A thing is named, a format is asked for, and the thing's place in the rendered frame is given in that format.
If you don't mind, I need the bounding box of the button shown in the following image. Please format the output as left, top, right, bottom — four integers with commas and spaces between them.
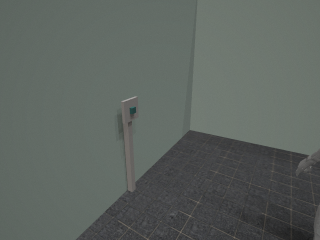
129, 106, 136, 114

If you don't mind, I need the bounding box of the left robot hand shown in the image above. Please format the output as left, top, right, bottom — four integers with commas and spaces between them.
295, 159, 312, 177

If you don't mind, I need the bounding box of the left robot forearm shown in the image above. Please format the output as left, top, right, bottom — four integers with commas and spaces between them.
304, 148, 320, 166

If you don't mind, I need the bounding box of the panel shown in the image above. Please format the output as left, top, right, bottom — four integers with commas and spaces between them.
121, 96, 139, 192

